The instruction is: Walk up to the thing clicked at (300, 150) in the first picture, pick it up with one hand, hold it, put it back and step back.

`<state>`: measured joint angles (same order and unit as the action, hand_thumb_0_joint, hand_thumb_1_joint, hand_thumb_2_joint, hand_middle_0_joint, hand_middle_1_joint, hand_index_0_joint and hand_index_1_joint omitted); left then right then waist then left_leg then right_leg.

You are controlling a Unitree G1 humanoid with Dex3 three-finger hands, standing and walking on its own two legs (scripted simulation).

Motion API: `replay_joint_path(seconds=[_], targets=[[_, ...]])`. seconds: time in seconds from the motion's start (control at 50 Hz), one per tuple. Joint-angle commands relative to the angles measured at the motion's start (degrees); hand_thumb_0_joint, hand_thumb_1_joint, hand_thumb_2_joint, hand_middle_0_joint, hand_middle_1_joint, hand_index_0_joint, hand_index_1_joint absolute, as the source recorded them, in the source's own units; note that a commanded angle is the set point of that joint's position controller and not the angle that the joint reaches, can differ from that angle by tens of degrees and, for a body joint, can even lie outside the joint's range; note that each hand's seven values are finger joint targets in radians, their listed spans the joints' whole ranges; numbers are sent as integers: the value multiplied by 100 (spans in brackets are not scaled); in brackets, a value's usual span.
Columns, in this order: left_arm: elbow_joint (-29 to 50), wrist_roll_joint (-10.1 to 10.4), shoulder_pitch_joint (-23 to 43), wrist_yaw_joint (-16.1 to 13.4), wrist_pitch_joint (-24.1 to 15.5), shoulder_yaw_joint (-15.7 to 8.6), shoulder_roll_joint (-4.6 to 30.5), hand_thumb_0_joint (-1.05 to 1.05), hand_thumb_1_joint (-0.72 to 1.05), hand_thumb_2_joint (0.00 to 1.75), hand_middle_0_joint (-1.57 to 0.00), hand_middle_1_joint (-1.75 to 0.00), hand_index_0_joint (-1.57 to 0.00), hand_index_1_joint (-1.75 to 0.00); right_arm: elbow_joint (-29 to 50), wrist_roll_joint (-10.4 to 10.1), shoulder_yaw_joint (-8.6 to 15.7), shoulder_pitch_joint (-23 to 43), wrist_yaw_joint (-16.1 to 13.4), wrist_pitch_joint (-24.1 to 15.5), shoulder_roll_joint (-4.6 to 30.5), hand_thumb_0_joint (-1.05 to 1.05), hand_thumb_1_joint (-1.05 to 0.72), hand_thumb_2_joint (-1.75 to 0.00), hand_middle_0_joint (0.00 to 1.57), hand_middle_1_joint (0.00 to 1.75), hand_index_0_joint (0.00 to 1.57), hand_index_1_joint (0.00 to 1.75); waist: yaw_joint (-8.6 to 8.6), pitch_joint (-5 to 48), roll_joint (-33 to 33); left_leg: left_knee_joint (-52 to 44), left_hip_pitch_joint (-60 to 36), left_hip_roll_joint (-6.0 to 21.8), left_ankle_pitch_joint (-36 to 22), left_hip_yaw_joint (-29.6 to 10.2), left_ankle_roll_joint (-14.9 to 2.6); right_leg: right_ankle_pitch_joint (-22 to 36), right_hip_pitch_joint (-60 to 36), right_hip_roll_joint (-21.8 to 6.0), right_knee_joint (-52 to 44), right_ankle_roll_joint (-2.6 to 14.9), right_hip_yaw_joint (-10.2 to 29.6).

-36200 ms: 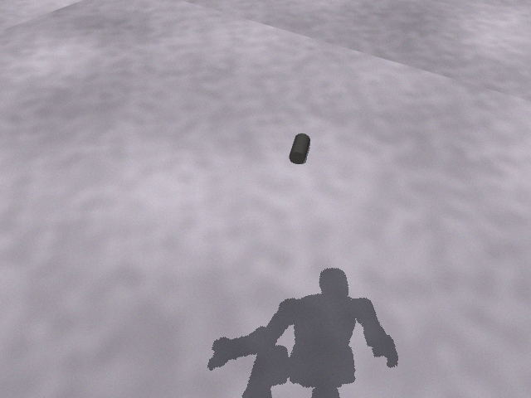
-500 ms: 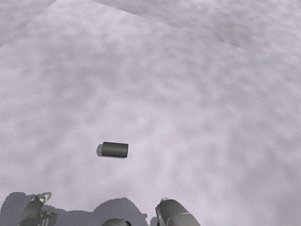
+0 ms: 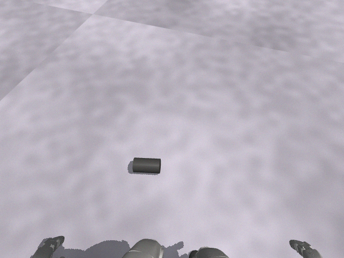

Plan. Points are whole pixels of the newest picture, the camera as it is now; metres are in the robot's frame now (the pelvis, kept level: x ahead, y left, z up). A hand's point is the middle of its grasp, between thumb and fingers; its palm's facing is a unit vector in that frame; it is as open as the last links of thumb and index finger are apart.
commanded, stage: step back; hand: left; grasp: from above
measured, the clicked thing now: (147, 165) +0.64 +0.19 -0.72
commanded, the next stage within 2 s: none
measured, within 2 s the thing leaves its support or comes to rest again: neither
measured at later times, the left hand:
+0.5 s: hand out of the picture -0.09 +0.29 -0.16, palm faces +0.00 -0.92 -0.38, open 7.4 cm
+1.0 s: hand out of the picture -0.20 +0.24 -0.15, palm faces +0.05 -0.92 -0.39, open 7.4 cm
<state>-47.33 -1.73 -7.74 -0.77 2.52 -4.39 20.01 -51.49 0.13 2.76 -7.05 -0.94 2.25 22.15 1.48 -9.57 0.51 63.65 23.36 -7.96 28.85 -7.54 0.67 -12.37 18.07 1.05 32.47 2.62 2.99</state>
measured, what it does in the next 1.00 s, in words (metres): walks backwards: left foot, then right foot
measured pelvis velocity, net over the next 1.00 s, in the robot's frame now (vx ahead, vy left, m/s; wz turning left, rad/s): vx -0.34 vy -0.04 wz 0.06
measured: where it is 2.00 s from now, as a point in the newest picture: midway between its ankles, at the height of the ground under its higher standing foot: outside the picture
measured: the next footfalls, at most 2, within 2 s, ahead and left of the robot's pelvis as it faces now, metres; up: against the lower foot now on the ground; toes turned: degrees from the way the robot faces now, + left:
left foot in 0.18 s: -0.05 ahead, +0.13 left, +0.00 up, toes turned +0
right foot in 0.60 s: -0.20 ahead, -0.14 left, +0.00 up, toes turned +0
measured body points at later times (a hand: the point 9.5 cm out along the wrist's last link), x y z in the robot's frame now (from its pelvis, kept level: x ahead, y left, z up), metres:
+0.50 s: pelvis -0.16 +0.01 +0.00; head -0.10 +0.04 +0.44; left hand -0.09 +0.34 -0.14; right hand -0.04 -0.30 -0.10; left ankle -0.09 +0.13 -0.73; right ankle -0.22 -0.15 -0.67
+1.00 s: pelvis -0.34 -0.04 -0.02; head -0.28 -0.02 +0.42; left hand -0.20 +0.29 -0.12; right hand -0.28 -0.35 -0.14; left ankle -0.35 +0.08 -0.74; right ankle -0.25 -0.14 -0.73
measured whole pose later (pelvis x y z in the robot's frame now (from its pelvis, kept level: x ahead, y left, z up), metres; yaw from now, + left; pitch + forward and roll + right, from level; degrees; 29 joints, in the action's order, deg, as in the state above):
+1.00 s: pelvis -0.34 -0.04 -0.02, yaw +3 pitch -3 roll +3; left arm -41.3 -1.8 -4.2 -0.8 4.5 -5.1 23.0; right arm -51.3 2.0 2.6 -13.6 -2.1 1.1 19.7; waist 0.1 -11.9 5.3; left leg 36.8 13.6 -4.4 20.1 0.7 -1.0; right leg -16.6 25.5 -3.5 43.5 1.2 -0.6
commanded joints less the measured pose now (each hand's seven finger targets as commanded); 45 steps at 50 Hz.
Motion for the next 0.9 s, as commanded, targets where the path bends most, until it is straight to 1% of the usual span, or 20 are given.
replay_joint_path(seconds=[0.0,0.08,0.14,0.16,0.18,0.2,0.22,0.28,0.36,0.44,0.52,0.58,0.6,0.62,0.64,0.66,0.7,0.72,0.8,0.88], targets=[[701,-59,18,-72,-120,-372,1305,0,90,90,-20,-30,-20,-30,411,-18,206,-372,-122,-140,1007,0,-90,-90,20,30,20,30,42,1320,677,-616,390,187,197,153,118,2031,-1593,-1178,-737,1016,1163],[786,-62,-80,-70,-29,-369,1386,0,90,90,-20,-30,-20,-30,452,47,247,-542,-120,-176,964,0,-90,-90,20,30,20,30,28,1677,1221,-2603,-198,651,16,429,11,2286,-1949,-1327,-432,916,1199],[851,36,121,-1,100,-323,1432,0,90,90,-20,-30,-20,-30,254,150,337,-935,-90,-203,981,0,-90,-90,20,30,20,30,-264,1510,790,-4195,-1296,612,-1851,629,-150,1101,-858,-943,-88,385,870],[892,46,-12,23,114,-271,1248,0,90,90,-20,-30,-20,-30,309,227,431,-851,-74,-200,1324,0,-90,-90,20,30,20,30,-239,1455,5,-4370,-1750,1363,-1509,-452,-414,61,157,-523,351,105,712],[921,52,64,10,86,-253,1060,0,90,90,-20,-30,-20,-30,405,312,549,-586,-50,-199,1903,0,-90,-90,20,30,20,30,-251,1181,-1352,-4770,-1809,2659,-1978,-2113,-942,-1793,1401,486,1563,-153,151],[939,-47,449,-77,78,-420,1364,0,90,90,-20,-30,-20,-30,560,222,612,-302,-40,-199,2233,0,-90,-90,20,30,20,30,-529,872,-1488,-4956,-333,3401,-1854,-2562,-1801,-2456,843,466,2842,-310,699],[871,-73,494,-75,78,-456,1489,0,90,90,-20,-30,-20,-30,654,230,567,143,-81,-265,2079,0,-90,-90,20,30,20,30,-352,565,-1240,-4999,335,3445,-1911,-2599,-1867,-2251,547,342,3706,-264,991],[483,114,-362,1,106,-437,1263,0,90,90,-20,-30,-20,-30,744,283,338,627,-116,-307,1372,0,-90,-90,20,30,20,30,280,576,-581,-4396,-444,2012,-3038,-409,-1013,-1286,1036,700,4307,-162,1076],[521,39,-372,16,64,-434,1191,0,90,90,-20,-30,-20,-30,670,185,373,-126,-116,-315,1237,0,-90,-90,20,30,20,30,-102,885,-714,-3949,-1886,1940,-3525,-414,-1135,-1275,1446,571,3724,-460,828],[626,29,-173,9,14,-364,1177,0,90,90,-20,-30,-20,-30,713,156,456,-496,-145,-286,1393,0,-90,-90,20,30,20,30,-419,1301,-893,-3650,-2578,2278,-4024,-471,-1492,-1769,1138,215,2263,-582,516],[329,30,-695,91,17,-366,1215,0,90,90,-20,-30,-20,-30,915,204,500,-97,-103,-175,1648,0,-90,-90,20,30,20,30,-237,1433,-1357,-3745,-1505,2305,-2973,-480,-1322,-1493,-126,-23,737,-361,-37],[-86,-38,-1537,129,-16,-438,1286,0,90,90,-20,-30,-20,-30,1003,114,448,230,-85,-82,1531,0,-90,-90,20,30,20,30,159,1613,-969,-3263,-480,1954,-2024,-215,-788,-387,-1241,-86,-660,-48,-77],[44,-124,-1295,146,-31,-544,1638,0,90,90,-20,-30,-20,-30,1020,73,383,126,-85,-68,1247,0,-90,-90,20,30,20,30,77,1345,46,-2535,440,1321,-1156,30,-427,-838,-1263,-780,-1012,215,1267],[324,-104,-783,175,0,-645,2172,0,90,90,-20,-30,-20,-30,1124,29,343,286,-159,-87,1012,0,-90,-90,20,30,20,30,208,968,1542,-1207,796,257,298,561,-69,-1174,-202,-1840,-1607,959,2460],[567,-148,-277,141,-4,-674,2487,0,90,90,-20,-30,-20,-30,1033,63,451,266,-232,-73,1275,0,-90,-90,20,30,20,30,264,620,1853,-12,284,418,670,140,27,-1401,1141,-2535,-1974,1523,3199],[700,-136,131,114,-19,-606,2259,0,90,90,-20,-30,-20,-30,867,39,484,18,-215,-71,1422,0,-90,-90,20,30,20,30,38,369,1676,339,-21,519,379,-83,-27,-1648,1660,-2407,-2016,1374,2840],[787,-107,589,68,-41,-435,1610,0,90,90,-20,-30,-20,-30,594,-8,385,-355,-158,-86,1272,0,-90,-90,20,30,20,30,-294,308,950,593,221,118,-322,-83,-44,-254,947,-1277,-1323,837,1069],[775,-114,597,41,-27,-453,1439,0,90,90,-20,-30,-20,-30,569,-2,333,-515,-175,-108,1094,0,-90,-90,20,30,20,30,-308,473,905,567,343,64,-399,-55,-53,232,554,-1034,-1113,616,666],[822,-160,-136,-21,-34,-441,1371,0,90,90,-20,-30,-20,-30,667,24,215,-484,-219,-240,974,0,-90,-90,20,30,20,30,94,957,1129,-582,744,235,37,317,77,1786,-1189,-1176,-533,862,703],[933,-81,-185,-96,48,-440,1342,0,90,90,-20,-30,-20,-30,652,140,238,-752,-212,-318,900,0,-90,-90,20,30,20,30,67,1481,1161,-2917,192,733,-316,557,-65,2799,-2046,-1459,251,832,793]])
